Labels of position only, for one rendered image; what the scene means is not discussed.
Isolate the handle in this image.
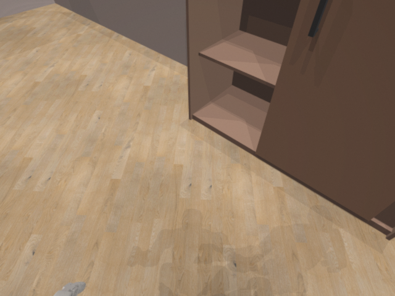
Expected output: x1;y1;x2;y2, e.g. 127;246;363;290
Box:
308;0;328;37

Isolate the left robot hand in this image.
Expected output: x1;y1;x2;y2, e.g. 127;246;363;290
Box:
53;282;86;296

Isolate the wardrobe door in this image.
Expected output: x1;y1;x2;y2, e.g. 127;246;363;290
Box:
374;201;395;228
256;0;395;221

